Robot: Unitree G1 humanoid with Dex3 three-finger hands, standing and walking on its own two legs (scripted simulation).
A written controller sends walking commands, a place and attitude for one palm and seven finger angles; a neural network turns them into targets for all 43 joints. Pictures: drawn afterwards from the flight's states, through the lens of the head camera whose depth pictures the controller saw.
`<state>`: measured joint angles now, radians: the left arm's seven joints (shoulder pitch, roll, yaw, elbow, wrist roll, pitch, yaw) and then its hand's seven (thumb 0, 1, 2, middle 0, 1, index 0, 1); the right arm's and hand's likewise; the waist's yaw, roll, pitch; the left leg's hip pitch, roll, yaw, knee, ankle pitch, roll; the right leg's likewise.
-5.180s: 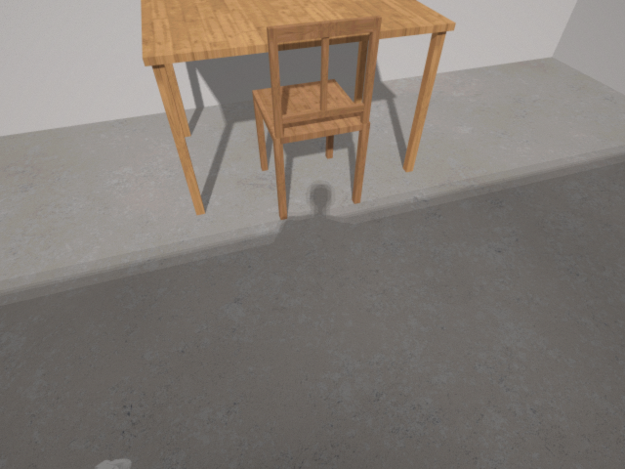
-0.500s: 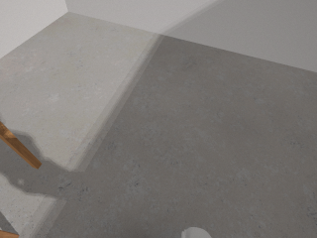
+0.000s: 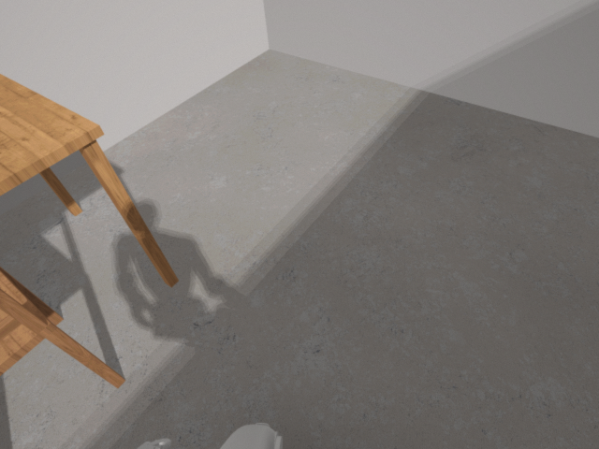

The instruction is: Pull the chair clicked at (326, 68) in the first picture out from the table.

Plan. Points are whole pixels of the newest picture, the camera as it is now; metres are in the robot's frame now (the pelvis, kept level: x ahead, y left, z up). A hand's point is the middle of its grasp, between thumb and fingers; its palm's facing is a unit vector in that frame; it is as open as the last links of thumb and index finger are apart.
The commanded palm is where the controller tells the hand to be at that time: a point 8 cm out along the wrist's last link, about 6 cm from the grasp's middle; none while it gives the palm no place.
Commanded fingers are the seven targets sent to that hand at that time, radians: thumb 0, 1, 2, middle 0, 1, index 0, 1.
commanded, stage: turn to face it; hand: left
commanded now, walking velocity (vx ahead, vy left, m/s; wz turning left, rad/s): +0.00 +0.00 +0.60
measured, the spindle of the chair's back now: out of the picture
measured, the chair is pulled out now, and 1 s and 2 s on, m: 0.00 0.00 0.00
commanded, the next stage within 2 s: take the last steps up to it in 1.42 s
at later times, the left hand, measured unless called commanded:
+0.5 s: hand out of the picture -0.04 +0.27 -0.17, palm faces +0.34 -0.90 -0.27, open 7.4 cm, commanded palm none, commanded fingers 0.00 0.90 0.90 -0.20 -0.30 -0.20 -0.30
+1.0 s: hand out of the picture -0.05 +0.20 -0.14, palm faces +0.56 -0.78 -0.30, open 7.4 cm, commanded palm none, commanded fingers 0.00 0.90 0.90 -0.20 -0.30 -0.20 -0.30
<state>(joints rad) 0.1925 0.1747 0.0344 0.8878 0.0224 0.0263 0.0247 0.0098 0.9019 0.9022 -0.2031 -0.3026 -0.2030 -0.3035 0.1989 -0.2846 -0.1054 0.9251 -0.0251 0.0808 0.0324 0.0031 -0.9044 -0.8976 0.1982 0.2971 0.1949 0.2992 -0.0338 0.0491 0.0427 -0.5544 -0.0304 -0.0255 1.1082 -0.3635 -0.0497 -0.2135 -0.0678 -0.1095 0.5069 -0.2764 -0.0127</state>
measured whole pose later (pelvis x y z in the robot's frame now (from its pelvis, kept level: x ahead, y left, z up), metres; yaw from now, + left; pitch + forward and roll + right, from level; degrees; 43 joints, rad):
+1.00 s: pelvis -0.02 -0.02 +0.00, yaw +36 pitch -1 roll +3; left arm 0.20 0.17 0.02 0.87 0.02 0.01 0.02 0.01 0.90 0.90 -0.20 -0.30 -0.20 -0.30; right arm 0.23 -0.28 -0.09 0.97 -0.02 0.09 0.04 0.00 -0.91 -0.90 0.20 0.30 0.19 0.30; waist -0.04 0.04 0.07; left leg -0.50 0.03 -0.01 1.15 -0.36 -0.08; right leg -0.17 -0.11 -0.20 0.50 -0.30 -0.02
